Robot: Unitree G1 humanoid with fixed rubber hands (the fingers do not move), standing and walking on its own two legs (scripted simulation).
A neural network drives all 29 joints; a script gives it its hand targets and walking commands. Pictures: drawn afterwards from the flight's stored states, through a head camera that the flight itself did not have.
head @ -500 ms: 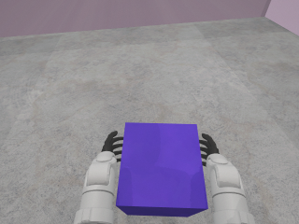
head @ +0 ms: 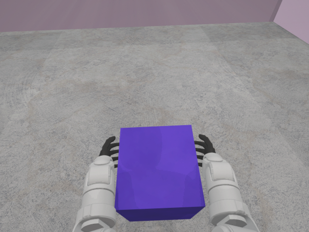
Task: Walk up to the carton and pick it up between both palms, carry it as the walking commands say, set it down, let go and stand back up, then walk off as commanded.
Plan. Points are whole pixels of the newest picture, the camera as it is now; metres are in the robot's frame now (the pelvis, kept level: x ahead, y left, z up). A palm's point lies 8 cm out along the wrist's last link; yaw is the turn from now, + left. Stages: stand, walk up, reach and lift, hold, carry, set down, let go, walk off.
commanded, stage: set down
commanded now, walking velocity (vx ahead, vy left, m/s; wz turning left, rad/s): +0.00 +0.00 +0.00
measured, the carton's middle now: (158, 177) +0.30 +0.01 -0.06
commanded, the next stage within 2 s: none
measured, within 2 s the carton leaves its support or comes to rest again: neither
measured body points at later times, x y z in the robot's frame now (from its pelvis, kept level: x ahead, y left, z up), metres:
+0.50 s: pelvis -0.02 +0.04 -0.03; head +0.09 +0.05 +0.40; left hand +0.34 +0.17 -0.08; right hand +0.32 -0.13 -0.08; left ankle +0.05 +0.12 -0.74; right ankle +0.03 -0.07 -0.73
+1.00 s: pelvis -0.03 +0.02 -0.09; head +0.17 +0.03 +0.31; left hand +0.38 +0.15 -0.17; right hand +0.36 -0.14 -0.17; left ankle +0.05 +0.12 -0.74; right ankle +0.03 -0.07 -0.74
